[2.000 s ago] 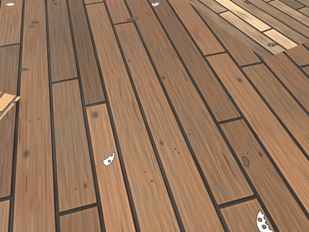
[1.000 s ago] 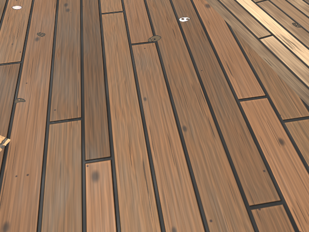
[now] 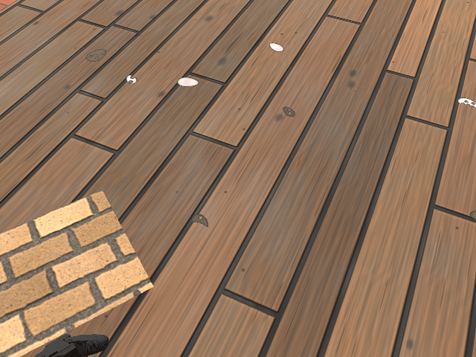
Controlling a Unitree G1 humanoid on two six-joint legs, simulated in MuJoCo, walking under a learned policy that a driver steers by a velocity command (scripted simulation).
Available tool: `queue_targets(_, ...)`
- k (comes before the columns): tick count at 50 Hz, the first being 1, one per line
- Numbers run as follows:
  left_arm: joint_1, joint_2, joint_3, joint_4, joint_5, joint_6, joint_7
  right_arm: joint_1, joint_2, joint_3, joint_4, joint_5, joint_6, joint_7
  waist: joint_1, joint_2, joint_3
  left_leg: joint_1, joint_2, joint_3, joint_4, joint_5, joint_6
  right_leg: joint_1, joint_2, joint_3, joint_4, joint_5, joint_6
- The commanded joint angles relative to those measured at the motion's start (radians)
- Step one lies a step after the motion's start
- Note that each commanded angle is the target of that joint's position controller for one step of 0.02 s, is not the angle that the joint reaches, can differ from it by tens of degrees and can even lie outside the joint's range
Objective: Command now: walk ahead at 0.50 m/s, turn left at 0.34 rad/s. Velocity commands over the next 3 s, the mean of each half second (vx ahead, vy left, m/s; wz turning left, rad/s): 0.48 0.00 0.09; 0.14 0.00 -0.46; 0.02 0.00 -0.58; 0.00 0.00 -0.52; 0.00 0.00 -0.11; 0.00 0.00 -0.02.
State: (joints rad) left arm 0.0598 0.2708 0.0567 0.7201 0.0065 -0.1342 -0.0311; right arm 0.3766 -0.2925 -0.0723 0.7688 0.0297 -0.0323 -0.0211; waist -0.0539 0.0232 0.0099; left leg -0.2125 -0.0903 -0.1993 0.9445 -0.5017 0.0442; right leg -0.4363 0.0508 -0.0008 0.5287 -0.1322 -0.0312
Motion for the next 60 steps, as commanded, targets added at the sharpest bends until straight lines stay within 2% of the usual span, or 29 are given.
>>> queue_targets(1, 0.221, 0.121, 0.041, 0.003, -0.011, 0.016, 0.005, -0.038, -0.139, -0.016, -0.093, 0.001, -0.025, 0.002, 0.128, -0.105, -0.096, -0.552, 0.097, 0.027, 0.360, 0.058, -0.020, 0.558, -0.379, 0.553, -0.250, -0.301, -0.201)
queue_targets(2, 0.181, 0.105, 0.033, 0.006, -0.004, 0.023, 0.006, -0.098, -0.126, -0.016, -0.111, -0.013, -0.029, 0.005, 0.108, -0.077, -0.020, -0.537, 0.123, 0.047, 0.300, 0.108, -0.018, 0.433, -0.338, 0.459, -0.280, -0.203, -0.193)
queue_targets(5, 0.162, 0.088, 0.022, 0.020, 0.001, 0.017, 0.008, -0.081, -0.070, -0.009, -0.107, -0.014, -0.028, 0.016, 0.055, -0.122, -0.008, -0.433, 0.179, 0.089, 0.164, 0.170, -0.019, 0.301, -0.273, 0.310, -0.340, -0.012, -0.186)
queue_targets(11, 0.213, 0.164, 0.039, 0.056, -0.021, 0.024, 0.018, -0.245, -0.019, 0.021, -0.152, -0.024, -0.043, 0.028, 0.097, -0.095, 0.009, -0.402, 0.191, 0.158, -0.196, 0.426, -0.044, 0.284, -0.244, 0.135, -0.395, 0.147, -0.184)
queue_targets(17, 0.319, 0.188, 0.040, 0.108, -0.038, 0.052, 0.020, -0.395, -0.043, 0.017, -0.200, -0.009, -0.054, 0.051, 0.136, -0.105, 0.040, -0.333, 0.145, 0.181, -0.396, 0.467, -0.024, 0.375, -0.288, 0.129, -0.340, 0.163, -0.149)
queue_targets(19, 0.315, 0.204, 0.043, 0.115, -0.040, 0.066, 0.025, -0.352, -0.071, 0.004, -0.195, -0.010, -0.062, 0.054, 0.089, -0.113, 0.023, -0.238, 0.122, 0.189, -0.451, 0.418, -0.001, 0.396, -0.299, 0.149, -0.272, 0.243, -0.128)
queue_targets(20, 0.301, 0.204, 0.040, 0.113, -0.041, 0.070, 0.027, -0.262, -0.099, -0.012, -0.169, -0.014, -0.065, 0.050, 0.031, -0.104, -0.026, -0.093, 0.102, 0.206, -0.494, 0.423, 0.019, 0.375, -0.269, 0.123, -0.171, 0.359, -0.106)
queue_targets(21, 0.299, 0.173, 0.027, 0.106, -0.030, 0.070, 0.029, -0.127, -0.152, -0.036, -0.136, -0.031, -0.066, 0.040, -0.033, -0.084, -0.122, 0.131, 0.140, 0.176, -0.490, 0.484, 0.051, 0.297, -0.205, 0.084, 0.021, 0.388, -0.065)
queue_targets(22, 0.290, 0.095, -0.002, 0.063, 0.008, 0.065, 0.032, 0.035, -0.241, -0.055, -0.122, -0.058, -0.061, 0.026, -0.084, 0.073, -0.295, 0.422, 0.375, -0.053, -0.437, 0.698, 0.114, 0.090, -0.114, 0.029, 0.355, 0.052, -0.007)
queue_targets(23, 0.431, 0.029, -0.020, 0.068, -0.014, 0.052, 0.033, 0.026, -0.263, -0.055, -0.115, -0.066, -0.049, 0.031, -0.011, 0.318, -0.410, 0.589, 0.556, -0.383, -0.518, 0.737, 0.253, -0.179, -0.006, 0.063, 0.612, -0.503, 0.037)
queue_targets(24, 0.385, 0.149, 0.011, 0.092, -0.035, 0.054, 0.037, 0.001, -0.168, -0.033, -0.125, -0.052, -0.045, 0.034, -0.042, 0.164, -0.329, 0.492, 0.510, -0.315, -0.533, 0.780, 0.229, -0.227, -0.050, 0.141, 0.706, -0.489, 0.049)
queue_targets(25, 0.320, 0.167, 0.021, 0.073, -0.043, 0.060, 0.039, -0.059, -0.124, -0.017, -0.126, -0.043, -0.047, 0.035, -0.024, 0.131, -0.217, 0.393, 0.473, -0.151, -0.529, 0.891, 0.199, -0.264, -0.078, 0.121, 0.713, -0.437, 0.052)
queue_targets(26, 0.300, 0.150, 0.022, 0.077, -0.035, 0.073, 0.045, -0.122, -0.095, -0.008, -0.123, -0.041, -0.048, 0.038, 0.011, 0.071, -0.169, 0.291, 0.426, -0.055, -0.546, 0.949, 0.178, -0.237, -0.114, 0.100, 0.682, -0.385, 0.064)
queue_targets(27, 0.292, 0.141, 0.028, 0.075, -0.027, 0.090, 0.049, -0.174, -0.076, -0.005, -0.120, -0.038, -0.049, 0.041, 0.040, 0.074, -0.121, 0.191, 0.396, 0.016, -0.580, 0.946, 0.166, -0.199, -0.136, 0.089, 0.638, -0.340, 0.074)
queue_targets(30, 0.311, 0.093, 0.029, 0.059, -0.028, 0.138, 0.053, -0.256, -0.087, -0.013, -0.106, -0.057, -0.060, 0.031, 0.098, 0.099, -0.082, 0.016, 0.374, 0.144, -0.671, 0.945, 0.182, -0.094, -0.136, 0.054, 0.608, -0.226, 0.101)
queue_targets(32, 0.267, 0.079, 0.028, 0.024, -0.021, 0.149, 0.054, -0.272, -0.103, -0.020, -0.092, -0.055, -0.058, 0.016, 0.099, 0.091, -0.061, 0.005, 0.380, 0.200, -0.700, 0.911, 0.187, -0.113, -0.147, 0.051, 0.518, -0.151, 0.106)
queue_targets(36, 0.176, 0.068, 0.023, -0.030, -0.016, 0.150, 0.028, -0.270, -0.127, -0.028, -0.067, -0.044, -0.032, -0.009, 0.069, 0.070, -0.068, 0.038, 0.371, 0.296, -0.703, 0.829, 0.173, -0.060, -0.150, 0.016, 0.316, 0.003, 0.087)
queue_targets(43, 0.100, 0.106, 0.047, -0.120, -0.017, 0.175, -0.007, -0.254, -0.177, -0.050, -0.035, 0.001, 0.010, -0.002, 0.060, 0.068, -0.051, 0.151, 0.419, 0.311, -0.529, 0.775, 0.117, -0.005, -0.105, -0.054, 0.083, -0.099, 0.008)
queue_targets(44, 0.133, 0.117, 0.055, -0.117, -0.016, 0.174, -0.004, -0.251, -0.168, -0.049, -0.028, 0.007, 0.014, -0.003, 0.081, 0.051, -0.066, 0.134, 0.387, 0.343, -0.441, 0.783, 0.080, 0.080, -0.074, -0.072, -0.011, -0.018, -0.016)
queue_targets(45, 0.198, 0.181, 0.080, -0.107, -0.010, 0.171, 0.011, -0.188, -0.145, -0.045, -0.009, -0.004, 0.012, 0.000, 0.097, -0.038, -0.115, 0.074, 0.313, 0.388, -0.277, 0.722, 0.013, 0.234, -0.076, -0.013, -0.092, 0.257, -0.059)
queue_targets(46, 0.250, 0.320, 0.113, -0.121, 0.001, 0.169, 0.037, -0.176, -0.104, -0.029, -0.047, -0.050, 0.004, 0.006, 0.080, -0.295, -0.175, -0.225, 0.184, 0.436, 0.039, 0.283, -0.085, 0.485, -0.309, 0.314, -0.057, 0.746, -0.195)
queue_targets(47, 0.250, 0.304, 0.099, -0.144, 0.020, 0.158, 0.032, -0.223, -0.089, -0.016, -0.077, -0.063, 0.004, 0.008, 0.109, -0.317, -0.287, -0.407, 0.064, 0.260, 0.269, -0.216, -0.118, 0.553, -0.457, 0.569, -0.113, 0.715, -0.388)
queue_targets(48, 0.231, 0.251, 0.081, -0.145, 0.010, 0.143, 0.020, -0.268, -0.131, -0.030, -0.067, -0.037, 0.011, 0.013, 0.133, -0.165, -0.276, -0.432, 0.098, 0.146, 0.339, -0.192, -0.105, 0.505, -0.421, 0.484, -0.139, 0.628, -0.361)
queue_targets(49, 0.185, 0.227, 0.074, -0.143, -0.001, 0.132, 0.021, -0.283, -0.119, -0.028, -0.073, -0.019, 0.017, 0.009, 0.102, -0.127, -0.208, -0.453, 0.118, 0.136, 0.319, -0.110, -0.088, 0.438, -0.364, 0.396, -0.141, 0.508, -0.300)
queue_targets(50, 0.138, 0.203, 0.069, -0.145, -0.017, 0.132, 0.025, -0.276, -0.116, -0.030, -0.059, -0.026, 0.024, -0.002, 0.077, -0.076, -0.152, -0.458, 0.134, 0.134, 0.253, -0.038, -0.088, 0.374, -0.314, 0.344, -0.157, 0.395, -0.247)
queue_targets(51, 0.094, 0.189, 0.063, -0.153, -0.022, 0.138, 0.034, -0.274, -0.131, -0.036, -0.057, -0.037, 0.031, -0.012, 0.055, -0.093, -0.129, -0.422, 0.142, 0.131, 0.195, 0.021, -0.093, 0.308, -0.284, 0.315, -0.174, 0.322, -0.219)
queue_targets(53, 0.069, 0.194, 0.063, -0.167, -0.006, 0.147, 0.044, -0.245, -0.111, -0.034, -0.051, -0.037, 0.035, -0.013, 0.032, -0.134, -0.135, -0.343, 0.109, 0.145, 0.142, 0.085, -0.109, 0.237, -0.245, 0.293, -0.188, 0.308, -0.214)
queue_targets(57, 0.086, 0.210, 0.073, -0.168, -0.012, 0.153, 0.061, -0.263, -0.079, -0.019, -0.054, -0.032, 0.032, -0.014, 0.051, -0.147, -0.154, -0.281, 0.087, 0.128, -0.061, 0.135, -0.128, 0.231, -0.225, 0.316, -0.179, 0.200, -0.206)
queue_targets(60, 0.080, 0.215, 0.076, -0.175, -0.010, 0.162, 0.062, -0.275, -0.088, -0.019, -0.059, -0.027, 0.028, -0.004, 0.065, -0.179, -0.141, -0.219, 0.070, 0.122, -0.169, 0.153, -0.123, 0.194, -0.216, 0.374, -0.184, 0.060, -0.197)
